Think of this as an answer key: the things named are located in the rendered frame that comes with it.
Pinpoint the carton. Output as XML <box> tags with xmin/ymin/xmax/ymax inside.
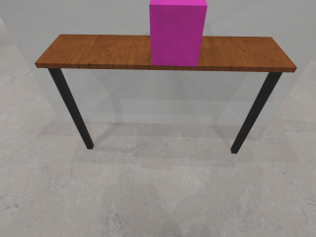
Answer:
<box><xmin>149</xmin><ymin>0</ymin><xmax>207</xmax><ymax>67</ymax></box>

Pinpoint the table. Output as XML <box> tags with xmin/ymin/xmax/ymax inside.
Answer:
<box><xmin>35</xmin><ymin>34</ymin><xmax>297</xmax><ymax>154</ymax></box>

